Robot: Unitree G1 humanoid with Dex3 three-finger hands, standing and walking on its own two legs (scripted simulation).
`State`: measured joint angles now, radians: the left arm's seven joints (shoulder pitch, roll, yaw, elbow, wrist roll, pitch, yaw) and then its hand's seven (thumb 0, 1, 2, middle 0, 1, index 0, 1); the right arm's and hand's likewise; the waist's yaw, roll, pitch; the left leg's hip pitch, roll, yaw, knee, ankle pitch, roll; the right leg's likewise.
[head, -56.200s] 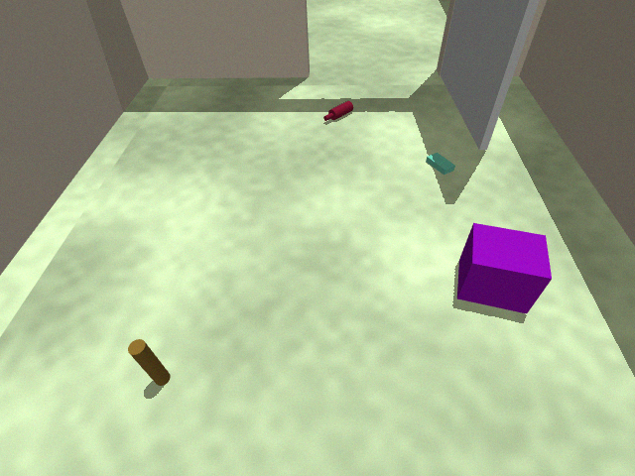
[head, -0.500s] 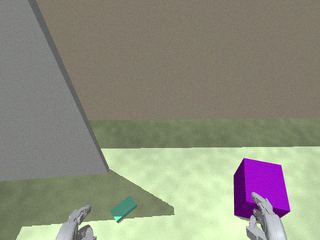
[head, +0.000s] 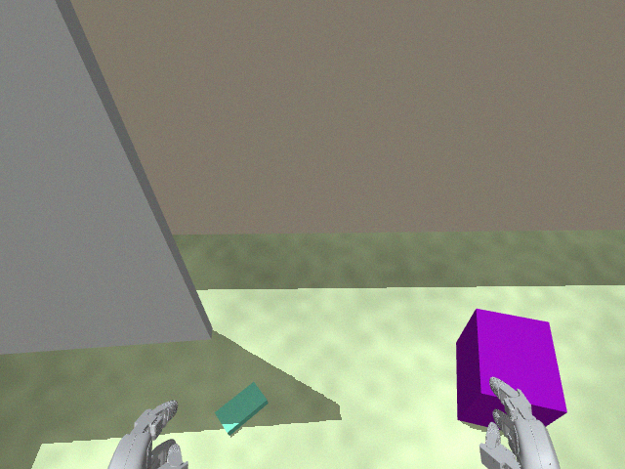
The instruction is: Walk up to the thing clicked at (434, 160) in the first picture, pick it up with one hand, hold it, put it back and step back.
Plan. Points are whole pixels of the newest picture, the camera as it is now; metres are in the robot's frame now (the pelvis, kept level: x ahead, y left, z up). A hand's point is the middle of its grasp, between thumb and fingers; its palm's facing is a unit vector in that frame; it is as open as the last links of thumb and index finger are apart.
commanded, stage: home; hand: left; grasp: from above
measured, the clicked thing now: (241, 408) +0.44 +0.23 -0.70
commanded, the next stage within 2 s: stand in 0.10 s
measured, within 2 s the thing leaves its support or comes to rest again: neither
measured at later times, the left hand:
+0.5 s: hand out of the picture +0.10 +0.23 -0.10, palm faces +0.02 -0.94 -0.33, open 7.4 cm
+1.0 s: hand out of the picture +0.04 +0.25 -0.10, palm faces +0.02 -0.94 -0.34, open 7.4 cm
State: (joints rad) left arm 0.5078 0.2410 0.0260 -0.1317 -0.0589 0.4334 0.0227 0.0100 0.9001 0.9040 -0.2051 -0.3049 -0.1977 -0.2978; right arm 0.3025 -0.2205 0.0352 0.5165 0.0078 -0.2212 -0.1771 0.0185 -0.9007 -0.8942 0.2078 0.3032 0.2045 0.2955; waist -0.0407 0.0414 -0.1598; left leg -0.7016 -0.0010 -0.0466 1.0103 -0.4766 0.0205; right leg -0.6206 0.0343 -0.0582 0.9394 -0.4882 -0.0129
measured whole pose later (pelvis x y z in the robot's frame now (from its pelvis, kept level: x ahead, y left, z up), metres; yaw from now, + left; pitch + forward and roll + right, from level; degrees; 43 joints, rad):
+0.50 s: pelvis -0.01 +0.00 +0.04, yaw +0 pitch -1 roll +0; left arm 0.22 0.29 0.04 0.76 0.05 0.05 0.03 0.01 0.90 0.90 -0.21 -0.30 -0.20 -0.30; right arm 0.18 -0.28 -0.04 0.89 -0.06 -0.03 -0.01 0.02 -0.90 -0.89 0.21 0.30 0.21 0.30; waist 0.02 -0.01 0.03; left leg -0.33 -0.04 0.00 0.67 -0.32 0.03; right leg -0.29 0.00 -0.01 0.67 -0.36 0.00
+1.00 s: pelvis -0.01 +0.01 +0.07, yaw +0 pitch -5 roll +0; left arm 0.17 0.29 0.03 1.12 0.03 0.00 0.03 0.00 0.90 0.90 -0.21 -0.30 -0.20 -0.30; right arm 0.15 -0.28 -0.04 1.12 -0.03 0.00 -0.02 0.01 -0.90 -0.89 0.21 0.30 0.20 0.30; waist 0.02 0.01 0.07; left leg -0.11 -0.05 0.00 0.34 -0.15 0.04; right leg -0.07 -0.02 -0.01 0.36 -0.20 0.01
